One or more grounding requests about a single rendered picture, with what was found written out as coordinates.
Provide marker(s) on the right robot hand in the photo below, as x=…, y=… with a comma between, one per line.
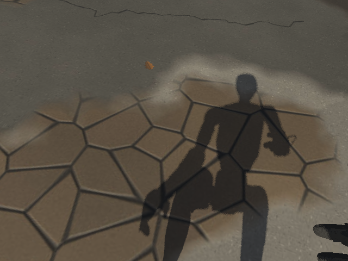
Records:
x=337, y=233

